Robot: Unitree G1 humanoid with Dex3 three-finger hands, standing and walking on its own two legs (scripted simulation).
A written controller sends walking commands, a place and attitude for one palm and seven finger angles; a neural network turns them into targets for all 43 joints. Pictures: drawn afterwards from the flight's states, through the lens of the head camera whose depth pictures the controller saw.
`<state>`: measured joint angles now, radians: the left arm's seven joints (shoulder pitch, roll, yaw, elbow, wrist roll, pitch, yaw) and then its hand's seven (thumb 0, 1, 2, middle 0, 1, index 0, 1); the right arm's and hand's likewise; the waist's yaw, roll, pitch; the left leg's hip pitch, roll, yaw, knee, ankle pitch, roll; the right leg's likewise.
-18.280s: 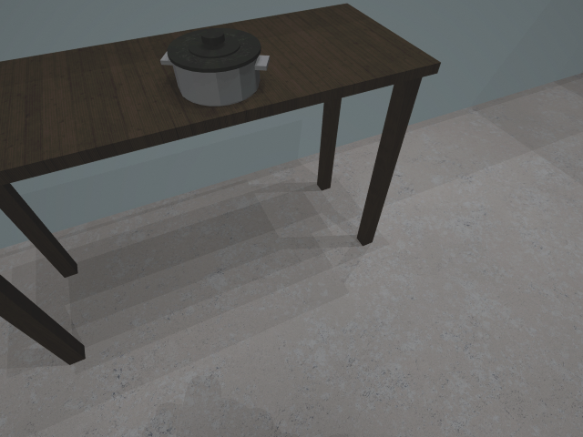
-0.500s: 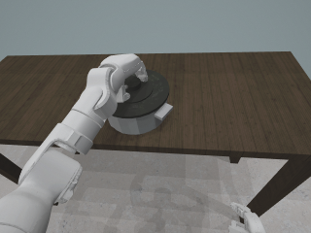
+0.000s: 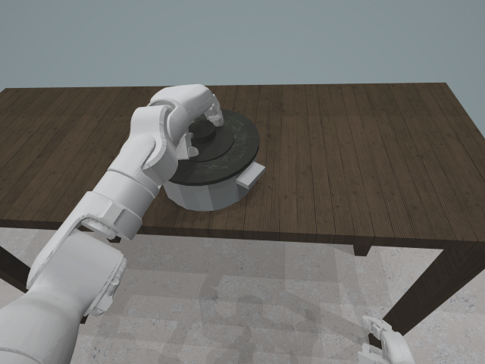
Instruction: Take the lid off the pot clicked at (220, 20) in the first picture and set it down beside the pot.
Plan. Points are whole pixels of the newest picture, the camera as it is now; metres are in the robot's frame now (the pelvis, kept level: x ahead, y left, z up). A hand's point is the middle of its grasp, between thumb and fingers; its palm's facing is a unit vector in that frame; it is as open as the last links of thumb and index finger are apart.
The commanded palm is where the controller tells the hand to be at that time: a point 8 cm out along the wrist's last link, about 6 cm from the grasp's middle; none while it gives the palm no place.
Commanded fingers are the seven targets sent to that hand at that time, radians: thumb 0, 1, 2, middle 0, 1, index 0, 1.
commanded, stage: close the fingers and squeeze the knob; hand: left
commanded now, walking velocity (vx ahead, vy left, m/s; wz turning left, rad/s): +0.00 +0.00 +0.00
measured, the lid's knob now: (201, 131) +0.47 +0.09 +0.15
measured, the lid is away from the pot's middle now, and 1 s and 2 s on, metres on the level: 0.00 0.00 0.00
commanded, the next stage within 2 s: lift the lid straight up in 1.26 s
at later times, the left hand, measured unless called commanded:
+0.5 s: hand (192, 133) +0.44 +0.09 +0.17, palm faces -0.27 -0.07 -0.96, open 8.2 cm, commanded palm +0.41 +0.10 +0.23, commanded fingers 0.00 0.21 1.01 -0.73 -0.89 -0.73 -0.89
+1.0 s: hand (192, 134) +0.43 +0.09 +0.17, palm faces -0.27 -0.08 -0.96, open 8.2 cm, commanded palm +0.41 +0.10 +0.23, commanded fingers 0.00 0.39 1.09 -0.83 -0.95 -0.77 -0.88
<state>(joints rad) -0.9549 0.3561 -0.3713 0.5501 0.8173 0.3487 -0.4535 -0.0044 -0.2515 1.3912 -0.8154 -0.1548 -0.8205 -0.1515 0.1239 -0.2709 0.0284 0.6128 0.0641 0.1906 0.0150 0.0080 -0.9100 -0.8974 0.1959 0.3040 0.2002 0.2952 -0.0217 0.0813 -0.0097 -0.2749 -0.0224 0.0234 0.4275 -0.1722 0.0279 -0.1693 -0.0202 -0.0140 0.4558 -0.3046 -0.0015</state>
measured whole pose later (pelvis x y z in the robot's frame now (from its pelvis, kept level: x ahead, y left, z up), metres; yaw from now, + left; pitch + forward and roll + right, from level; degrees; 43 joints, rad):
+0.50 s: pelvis +0.01 +0.00 +0.00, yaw +0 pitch +2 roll +0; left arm -0.95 0.36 -0.38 0.51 0.82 0.36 -0.47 0.00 0.06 1.11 -0.65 -0.77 -0.69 -0.77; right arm 0.12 -0.27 0.03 0.61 0.06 0.20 0.02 0.01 -0.91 -0.90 0.20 0.30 0.20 0.30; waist -0.02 0.08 -0.01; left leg -0.28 -0.03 0.02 0.43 -0.18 0.03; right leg -0.16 -0.02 -0.01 0.45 -0.31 0.00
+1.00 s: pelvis +0.00 +0.00 +0.00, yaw +0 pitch +1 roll +0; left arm -0.94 0.36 -0.37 0.51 0.82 0.35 -0.46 0.01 0.14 0.99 -0.70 -0.89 -0.64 -0.81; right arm 0.12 -0.27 0.03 0.61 0.06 0.20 0.02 0.01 -0.91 -0.90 0.20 0.30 0.20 0.30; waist -0.02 0.08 -0.01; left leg -0.28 -0.02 0.02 0.43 -0.18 0.03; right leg -0.17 -0.02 -0.01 0.45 -0.31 0.00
